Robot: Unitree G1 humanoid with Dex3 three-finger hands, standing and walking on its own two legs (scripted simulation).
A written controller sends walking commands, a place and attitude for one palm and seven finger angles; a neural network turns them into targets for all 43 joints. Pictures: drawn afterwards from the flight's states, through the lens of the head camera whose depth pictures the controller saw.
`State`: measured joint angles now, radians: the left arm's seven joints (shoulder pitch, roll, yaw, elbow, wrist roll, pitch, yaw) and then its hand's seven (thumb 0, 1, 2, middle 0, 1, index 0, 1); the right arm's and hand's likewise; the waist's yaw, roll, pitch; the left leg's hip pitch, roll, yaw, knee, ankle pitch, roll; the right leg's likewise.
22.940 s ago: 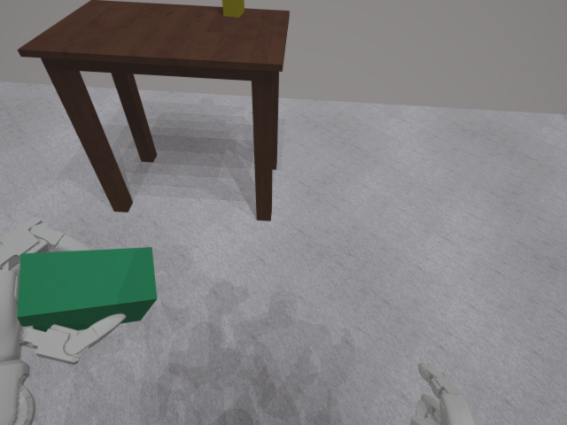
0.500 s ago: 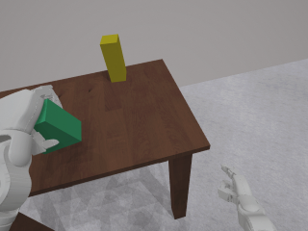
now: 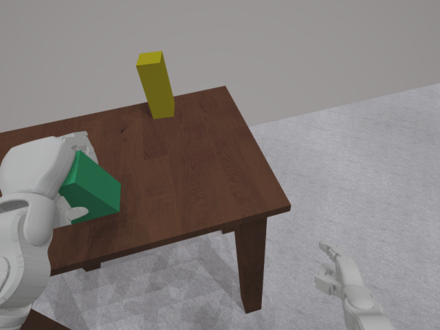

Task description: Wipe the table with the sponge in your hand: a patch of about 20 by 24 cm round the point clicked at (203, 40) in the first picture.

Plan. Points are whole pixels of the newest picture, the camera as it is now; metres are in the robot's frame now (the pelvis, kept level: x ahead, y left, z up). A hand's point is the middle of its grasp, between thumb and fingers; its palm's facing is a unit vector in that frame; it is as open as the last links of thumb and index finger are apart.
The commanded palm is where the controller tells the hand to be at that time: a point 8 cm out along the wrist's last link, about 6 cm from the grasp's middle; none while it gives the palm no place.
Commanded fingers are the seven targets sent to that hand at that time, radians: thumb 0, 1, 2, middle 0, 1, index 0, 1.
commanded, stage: turn the palm down, sponge in hand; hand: left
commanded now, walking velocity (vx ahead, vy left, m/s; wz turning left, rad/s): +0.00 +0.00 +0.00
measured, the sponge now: (79, 195) +0.25 +0.29 +0.15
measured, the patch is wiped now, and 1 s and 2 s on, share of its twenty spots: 0.00 0.00 0.00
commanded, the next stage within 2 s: move the sponge above the wiping area in 0.06 s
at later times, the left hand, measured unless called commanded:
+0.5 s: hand (77, 186) +0.25 +0.28 +0.18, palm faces +0.13 -0.04 -0.99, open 9.6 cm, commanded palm +0.20 +0.27 +0.25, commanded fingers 0.00 0.10 1.30 -1.20 -1.60 -1.20 -1.60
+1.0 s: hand (91, 184) +0.27 +0.28 +0.16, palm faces +0.06 -0.04 -1.00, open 9.6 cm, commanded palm +0.23 +0.28 +0.23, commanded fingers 0.00 0.10 1.30 -1.20 -1.60 -1.20 -1.60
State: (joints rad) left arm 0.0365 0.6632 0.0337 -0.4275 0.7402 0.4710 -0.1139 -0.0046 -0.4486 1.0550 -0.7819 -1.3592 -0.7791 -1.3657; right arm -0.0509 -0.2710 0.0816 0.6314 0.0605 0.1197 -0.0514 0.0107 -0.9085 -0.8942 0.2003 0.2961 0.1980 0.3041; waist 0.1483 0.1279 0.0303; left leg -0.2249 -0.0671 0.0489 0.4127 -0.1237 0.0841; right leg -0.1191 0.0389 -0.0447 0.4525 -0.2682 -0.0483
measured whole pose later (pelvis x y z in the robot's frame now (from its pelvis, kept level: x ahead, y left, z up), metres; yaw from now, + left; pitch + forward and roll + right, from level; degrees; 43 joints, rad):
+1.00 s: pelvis +0.01 -0.02 +0.00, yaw +0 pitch -4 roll +0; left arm 0.02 0.67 0.04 -0.20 0.78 0.34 -0.13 0.00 -0.45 1.06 -0.78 -1.36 -0.78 -1.37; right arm 0.01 -0.29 0.04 0.65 0.05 0.10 -0.06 0.01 -0.91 -0.89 0.20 0.30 0.20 0.30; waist 0.11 0.12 0.03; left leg -0.22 -0.04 0.04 0.45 -0.16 0.05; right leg -0.10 0.07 -0.04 0.45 -0.29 -0.08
